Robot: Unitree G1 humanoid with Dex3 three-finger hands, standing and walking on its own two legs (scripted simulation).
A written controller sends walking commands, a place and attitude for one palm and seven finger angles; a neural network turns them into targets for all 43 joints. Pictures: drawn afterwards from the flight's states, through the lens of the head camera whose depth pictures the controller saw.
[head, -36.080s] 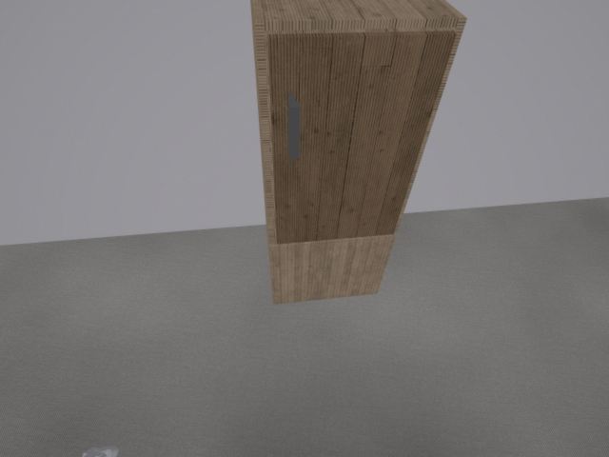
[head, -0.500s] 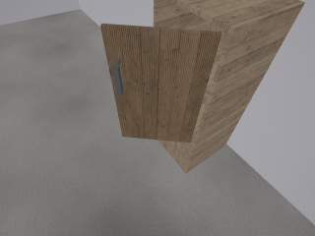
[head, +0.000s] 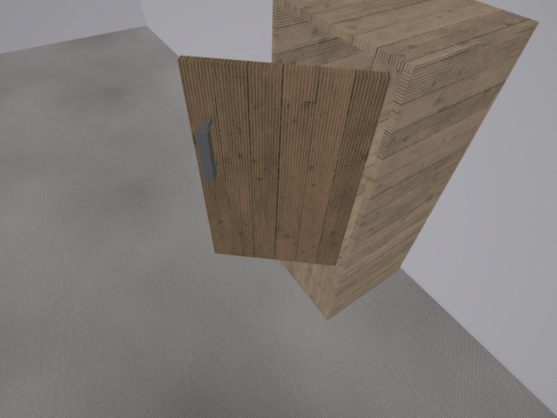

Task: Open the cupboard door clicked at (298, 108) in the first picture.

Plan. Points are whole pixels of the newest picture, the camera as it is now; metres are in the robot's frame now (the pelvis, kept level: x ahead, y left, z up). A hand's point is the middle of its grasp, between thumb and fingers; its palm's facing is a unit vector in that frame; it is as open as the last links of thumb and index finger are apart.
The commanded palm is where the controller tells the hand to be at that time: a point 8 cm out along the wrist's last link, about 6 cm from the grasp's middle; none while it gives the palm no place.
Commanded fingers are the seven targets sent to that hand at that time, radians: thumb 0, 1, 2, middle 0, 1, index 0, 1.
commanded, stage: come to a stop and stand still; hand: left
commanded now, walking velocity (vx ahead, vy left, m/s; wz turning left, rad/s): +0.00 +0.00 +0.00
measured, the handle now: (209, 149) +0.59 +0.18 +0.04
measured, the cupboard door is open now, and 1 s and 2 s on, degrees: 50 50 50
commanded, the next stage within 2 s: look again from close up in 1.02 s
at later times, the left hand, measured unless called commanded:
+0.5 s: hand out of the picture +0.03 +0.18 -0.18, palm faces +0.01 -0.98 -0.22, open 7.4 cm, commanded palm none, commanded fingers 0.00 0.90 0.90 -0.20 -0.30 -0.20 -0.30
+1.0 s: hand out of the picture +0.03 +0.20 -0.18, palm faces +0.01 -0.97 -0.23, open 7.4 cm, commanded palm none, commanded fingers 0.00 0.90 0.90 -0.20 -0.30 -0.20 -0.30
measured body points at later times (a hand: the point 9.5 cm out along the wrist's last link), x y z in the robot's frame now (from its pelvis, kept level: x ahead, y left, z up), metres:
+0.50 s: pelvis +0.02 -0.01 +0.00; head +0.04 +0.00 +0.45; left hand +0.03 +0.23 -0.16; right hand +0.04 -0.24 -0.16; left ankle +0.01 +0.12 -0.74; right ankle -0.03 -0.12 -0.74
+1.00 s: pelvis +0.01 +0.01 +0.00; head +0.02 +0.01 +0.45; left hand +0.03 +0.25 -0.16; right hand +0.04 -0.22 -0.16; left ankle +0.01 +0.12 -0.74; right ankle -0.03 -0.12 -0.74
